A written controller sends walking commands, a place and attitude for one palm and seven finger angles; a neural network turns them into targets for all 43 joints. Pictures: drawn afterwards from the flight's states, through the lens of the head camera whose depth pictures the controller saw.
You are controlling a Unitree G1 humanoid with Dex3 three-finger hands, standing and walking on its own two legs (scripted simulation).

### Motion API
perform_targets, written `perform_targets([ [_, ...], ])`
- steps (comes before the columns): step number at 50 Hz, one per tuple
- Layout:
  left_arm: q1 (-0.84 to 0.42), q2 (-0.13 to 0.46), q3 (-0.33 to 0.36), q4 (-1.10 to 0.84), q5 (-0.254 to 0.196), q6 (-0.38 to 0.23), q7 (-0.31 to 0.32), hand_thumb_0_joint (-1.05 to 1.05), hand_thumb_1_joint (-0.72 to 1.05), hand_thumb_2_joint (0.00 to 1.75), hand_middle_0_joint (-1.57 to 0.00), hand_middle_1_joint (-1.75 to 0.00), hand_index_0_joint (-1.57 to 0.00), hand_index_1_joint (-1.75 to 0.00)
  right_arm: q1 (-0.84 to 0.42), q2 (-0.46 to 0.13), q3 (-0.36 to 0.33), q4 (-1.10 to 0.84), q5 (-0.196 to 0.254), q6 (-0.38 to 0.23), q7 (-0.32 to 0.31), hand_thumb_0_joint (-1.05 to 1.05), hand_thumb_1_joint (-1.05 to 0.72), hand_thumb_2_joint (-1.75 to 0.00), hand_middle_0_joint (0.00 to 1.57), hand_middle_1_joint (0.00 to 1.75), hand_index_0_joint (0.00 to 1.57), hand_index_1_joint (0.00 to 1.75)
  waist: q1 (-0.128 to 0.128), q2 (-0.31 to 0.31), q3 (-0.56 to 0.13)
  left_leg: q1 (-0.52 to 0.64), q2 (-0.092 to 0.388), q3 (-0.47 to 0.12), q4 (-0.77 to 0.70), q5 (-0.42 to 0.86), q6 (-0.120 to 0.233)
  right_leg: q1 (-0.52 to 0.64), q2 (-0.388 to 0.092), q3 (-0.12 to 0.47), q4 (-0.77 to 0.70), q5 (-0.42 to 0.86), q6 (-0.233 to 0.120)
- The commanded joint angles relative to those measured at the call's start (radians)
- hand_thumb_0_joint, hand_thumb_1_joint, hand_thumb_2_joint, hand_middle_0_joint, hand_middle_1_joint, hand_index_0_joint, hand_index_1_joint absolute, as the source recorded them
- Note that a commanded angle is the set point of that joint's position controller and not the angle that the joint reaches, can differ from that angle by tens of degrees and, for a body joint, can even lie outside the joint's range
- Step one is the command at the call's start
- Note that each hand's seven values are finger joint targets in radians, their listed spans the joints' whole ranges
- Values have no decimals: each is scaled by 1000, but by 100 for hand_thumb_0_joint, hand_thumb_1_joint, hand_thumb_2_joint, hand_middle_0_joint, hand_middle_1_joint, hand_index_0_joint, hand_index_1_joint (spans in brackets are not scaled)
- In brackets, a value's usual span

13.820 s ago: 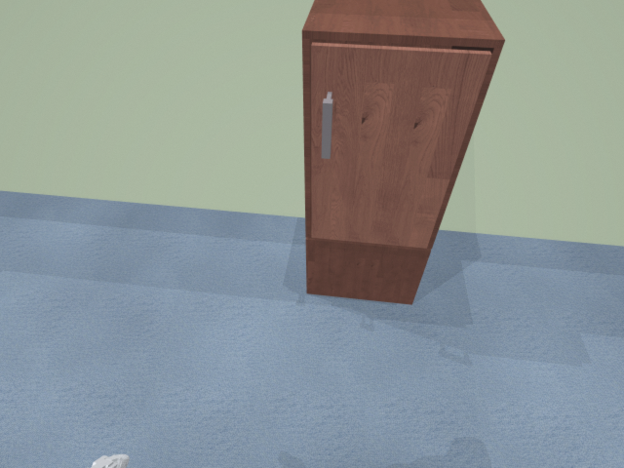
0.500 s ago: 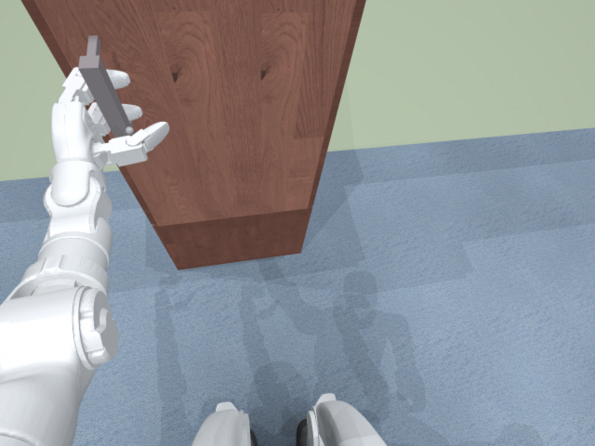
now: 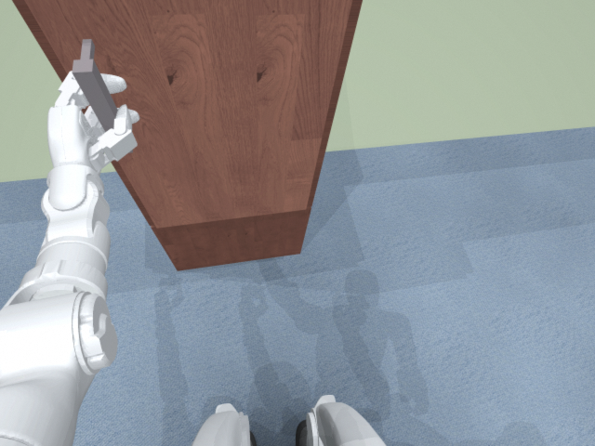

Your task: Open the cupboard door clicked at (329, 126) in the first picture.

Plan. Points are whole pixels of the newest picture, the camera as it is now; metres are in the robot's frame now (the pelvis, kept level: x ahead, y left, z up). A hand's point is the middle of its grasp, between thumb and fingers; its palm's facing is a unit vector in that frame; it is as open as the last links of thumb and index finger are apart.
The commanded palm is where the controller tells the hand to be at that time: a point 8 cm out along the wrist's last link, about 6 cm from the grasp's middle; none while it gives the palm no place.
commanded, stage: pull the door open along its arc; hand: left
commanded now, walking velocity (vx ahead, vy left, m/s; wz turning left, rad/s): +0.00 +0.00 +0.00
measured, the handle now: (107, 101) +0.57 +0.21 +0.07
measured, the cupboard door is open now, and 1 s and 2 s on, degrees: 0 50 46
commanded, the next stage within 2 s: open thumb and fingers to let go in 0.92 s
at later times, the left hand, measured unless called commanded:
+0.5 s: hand (168, 206) +0.40 +0.12 +0.07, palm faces +0.34 -0.94 +0.11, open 6.1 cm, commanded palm +0.34 +0.16 +0.07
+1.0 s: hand (277, 278) +0.30 +0.01 +0.07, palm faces +0.32 -0.95 -0.05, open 5.9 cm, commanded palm +0.26 +0.05 +0.07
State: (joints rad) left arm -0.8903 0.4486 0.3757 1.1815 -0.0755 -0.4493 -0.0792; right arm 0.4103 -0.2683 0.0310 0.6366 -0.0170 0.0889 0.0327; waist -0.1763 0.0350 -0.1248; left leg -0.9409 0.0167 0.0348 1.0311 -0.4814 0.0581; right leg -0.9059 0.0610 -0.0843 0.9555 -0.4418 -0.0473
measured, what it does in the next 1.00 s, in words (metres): stands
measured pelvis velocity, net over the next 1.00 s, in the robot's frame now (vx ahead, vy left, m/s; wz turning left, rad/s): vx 0.00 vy -0.05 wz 0.07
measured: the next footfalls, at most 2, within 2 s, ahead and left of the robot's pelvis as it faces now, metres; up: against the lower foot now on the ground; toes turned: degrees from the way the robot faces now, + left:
none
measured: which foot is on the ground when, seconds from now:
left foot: down 0.00-1.00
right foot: down 0.00-1.00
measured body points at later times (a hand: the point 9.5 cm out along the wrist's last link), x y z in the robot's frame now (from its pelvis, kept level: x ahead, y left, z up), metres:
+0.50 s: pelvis +0.01 +0.00 +0.01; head +0.08 +0.00 +0.46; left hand +0.37 +0.17 +0.07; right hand +0.13 -0.24 -0.10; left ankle +0.00 +0.08 -0.67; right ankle +0.00 -0.10 -0.67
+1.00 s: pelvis +0.00 -0.05 +0.02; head +0.02 -0.07 +0.47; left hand +0.28 +0.06 +0.08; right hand +0.18 -0.24 -0.08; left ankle +0.00 +0.08 -0.67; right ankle +0.00 -0.10 -0.67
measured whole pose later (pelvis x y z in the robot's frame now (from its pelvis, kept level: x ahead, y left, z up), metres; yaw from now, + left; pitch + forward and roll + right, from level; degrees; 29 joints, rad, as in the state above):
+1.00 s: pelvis +0.00 -0.05 +0.02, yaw +4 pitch +10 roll +1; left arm 0.00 -0.10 -0.30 0.23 0.07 -0.16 0.61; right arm 0.18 -0.17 0.03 0.57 -0.06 0.01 0.06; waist -0.03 0.04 -0.16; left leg -0.66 -0.01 0.00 0.92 -0.44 -0.01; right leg -0.64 0.04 -0.12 0.92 -0.47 -0.11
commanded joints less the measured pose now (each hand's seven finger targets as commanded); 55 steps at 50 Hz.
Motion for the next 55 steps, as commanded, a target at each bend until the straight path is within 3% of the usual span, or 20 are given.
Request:
perform_targets([
  [1,-322,182,-12,-254,-20,-72,-30,0,90,90,-40,-135,-40,-135,160,-170,-68,-63,1,-13,-13,0,-90,-90,20,30,20,30,21,84,-489,405,4,-95,-103,522,-30,236,6,65,-94,435,24],
  [5,-192,156,-12,-347,-42,-67,-38,0,90,90,-40,-135,-40,-135,141,-161,-74,-91,9,-8,-7,0,-90,-90,20,30,20,30,57,97,-515,426,2,-78,-116,570,-30,287,6,67,-100,486,24],
  [11,78,34,-72,-532,-85,-41,-26,0,90,90,-40,-135,-40,-135,89,-144,-84,-139,27,-16,6,0,-90,-90,20,30,20,30,95,28,-456,416,1,-56,-154,598,-26,367,4,63,-124,545,27],
  [15,245,-61,-130,-663,-99,-23,-1,0,90,90,-40,-135,-40,-135,46,-130,-87,-163,36,-34,12,0,-90,-90,20,30,20,30,114,23,-393,422,0,-45,-175,590,-28,377,-1,60,-136,545,26],
  [16,228,-105,-10,-732,-164,-13,148,0,90,90,-40,-135,-40,-135,-3,-104,-86,-167,27,-45,11,0,-90,-90,20,30,20,30,181,31,-378,394,-2,-37,-185,581,-41,376,-2,44,-138,514,24],
  [17,277,-191,-102,-753,-129,-2,225,0,90,90,-40,-135,-40,-135,-13,-98,-82,-167,17,-57,19,0,-90,-90,20,30,20,30,155,43,-359,409,-1,-42,-184,572,-50,350,-2,36,-128,485,26],
  [18,324,-235,-128,-766,-118,8,274,0,90,90,-40,-135,-40,-135,-19,-96,-81,-165,13,-64,25,0,-90,-90,20,30,20,30,151,18,-331,408,3,-51,-182,569,-54,323,-4,28,-128,461,26],
  [20,358,-273,-159,-820,-73,10,368,0,90,90,-40,-135,-40,-135,-30,-95,-86,-161,-2,-74,34,0,-90,-90,20,30,20,30,152,-29,-340,410,6,-59,-177,570,-57,329,-7,23,-111,451,26],
  [23,396,-386,-262,-901,22,26,510,0,90,90,-40,-135,-40,-135,-66,-79,-87,-167,-26,-78,47,0,-90,-90,20,30,20,30,153,-13,-363,429,7,-63,-167,587,-61,321,-18,25,-92,443,23],
  [24,391,-409,-287,-904,52,36,554,0,90,90,-40,-135,-40,-135,-75,-76,-89,-165,-32,-79,47,0,-90,-90,20,30,20,30,146,-48,-363,419,6,-68,-162,561,-57,315,-17,24,-92,431,23],
  [28,352,-538,-397,-917,148,87,704,0,90,90,-40,-135,-40,-135,-155,-57,-85,-164,-50,-80,47,0,-90,-90,20,30,20,30,134,-50,-322,374,-7,-70,-173,403,-55,303,-29,22,-101,334,16],
  [31,364,-594,-477,-951,205,120,735,0,90,90,-40,-135,-40,-135,-185,-43,-83,-166,-60,-83,35,0,-90,-90,20,30,20,30,127,-81,-333,377,-11,-66,-174,361,-49,319,-33,28,-117,312,11],
  [34,415,-680,-574,-986,221,147,728,0,90,90,-40,-135,-40,-135,-215,-28,-80,-178,-63,-91,27,0,-90,-90,20,30,20,30,125,-91,-337,393,-12,-63,-172,357,-44,335,-39,30,-130,322,6],
  [42,651,-775,-692,-1147,173,194,704,0,90,90,-40,-135,-40,-135,-304,7,-56,-213,-44,-123,24,0,-90,-90,20,30,20,30,148,-89,-290,400,-27,-59,-180,293,-42,407,-65,52,-184,333,14],
  [45,780,-757,-677,-1187,161,225,702,0,90,90,-40,-135,-40,-135,-334,16,-44,-225,-41,-130,23,0,-90,-90,20,30,20,30,170,-101,-260,382,-37,-57,-186,260,-45,439,-81,74,-216,330,23],
  [48,712,-731,-639,-1180,154,250,724,0,90,90,-40,-135,-40,-135,-347,19,-35,-214,-43,-133,13,0,-90,-90,20,30,20,30,161,-117,-209,349,-49,-60,-171,209,-49,418,-102,115,-257,279,38],
  [50,646,-693,-613,-1157,158,255,731,0,90,90,-40,-135,-40,-135,-356,19,-32,-206,-41,-132,2,0,-90,-90,20,30,20,30,155,-126,-164,317,-53,-67,-165,168,-51,405,-119,163,-296,200,43],
  [51,555,-647,-573,-1136,159,251,742,0,90,90,-40,-135,-40,-135,-357,15,-28,-192,-43,-132,-7,0,-90,-90,20,30,20,30,138,-140,-148,299,-56,-70,-157,142,-49,392,-131,193,-316,161,53],
  [54,553,-617,-525,-1130,148,242,749,0,69,81,-38,-133,-38,-133,-365,24,-31,-186,-44,-135,-22,0,-90,-90,20,30,20,30,156,-183,-188,262,-64,-79,-147,132,-53,458,-158,262,-349,157,67],
  [55,575,-642,-534,-1117,149,242,750,0,62,78,-38,-132,-38,-132,-367,31,-32,-181,-47,-137,-22,0,-90,-90,20,30,20,30,164,-171,-199,259,-64,-79,-149,138,-56,472,-162,262,-341,190,67],
])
